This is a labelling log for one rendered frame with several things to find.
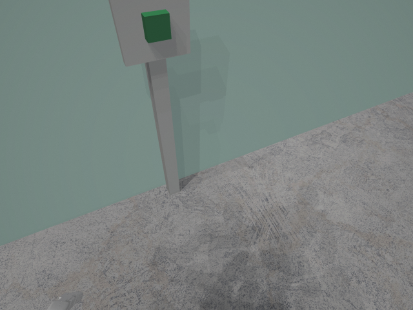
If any button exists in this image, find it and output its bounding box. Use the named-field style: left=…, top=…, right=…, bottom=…
left=141, top=9, right=172, bottom=43

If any robot left hand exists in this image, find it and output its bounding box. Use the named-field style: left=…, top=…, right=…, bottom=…
left=47, top=291, right=83, bottom=310

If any panel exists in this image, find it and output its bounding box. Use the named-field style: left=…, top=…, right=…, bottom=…
left=108, top=0, right=190, bottom=195

